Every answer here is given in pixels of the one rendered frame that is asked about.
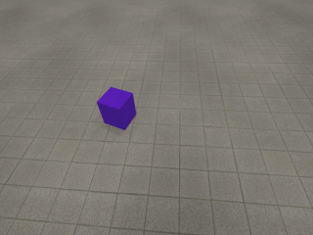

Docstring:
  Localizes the carton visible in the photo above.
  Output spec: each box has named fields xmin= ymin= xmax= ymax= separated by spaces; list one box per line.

xmin=97 ymin=87 xmax=137 ymax=130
